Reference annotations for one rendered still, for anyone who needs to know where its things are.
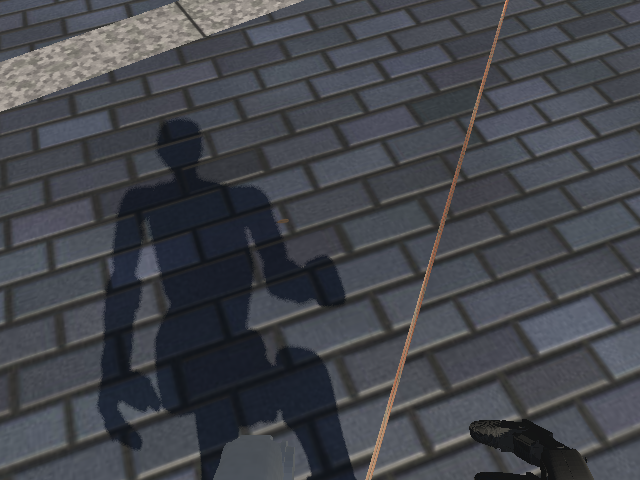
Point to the robot left thigh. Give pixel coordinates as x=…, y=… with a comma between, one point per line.
x=256, y=457

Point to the robot right hand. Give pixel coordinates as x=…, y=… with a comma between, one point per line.
x=533, y=444

